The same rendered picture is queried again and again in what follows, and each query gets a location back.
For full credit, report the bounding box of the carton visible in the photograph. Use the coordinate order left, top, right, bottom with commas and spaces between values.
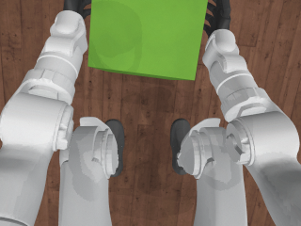
87, 0, 208, 81

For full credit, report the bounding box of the left robot forearm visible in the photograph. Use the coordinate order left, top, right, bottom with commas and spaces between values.
0, 10, 88, 141

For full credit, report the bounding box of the right robot thigh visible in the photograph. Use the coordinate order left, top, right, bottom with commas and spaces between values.
184, 126, 248, 226

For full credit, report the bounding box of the robot right hand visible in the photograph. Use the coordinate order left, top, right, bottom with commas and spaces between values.
203, 0, 231, 39

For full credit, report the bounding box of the robot left hand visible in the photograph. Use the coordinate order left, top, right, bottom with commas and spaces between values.
63, 0, 92, 20

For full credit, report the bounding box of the right robot forearm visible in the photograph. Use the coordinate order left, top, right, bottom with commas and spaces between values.
202, 29, 300, 151

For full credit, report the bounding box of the robot left upper arm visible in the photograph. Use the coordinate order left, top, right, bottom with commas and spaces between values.
0, 92, 74, 226

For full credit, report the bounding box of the robot right upper arm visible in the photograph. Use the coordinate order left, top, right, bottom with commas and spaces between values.
225, 111, 301, 226

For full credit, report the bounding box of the robot right shin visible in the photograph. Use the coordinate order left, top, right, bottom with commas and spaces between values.
177, 118, 221, 174

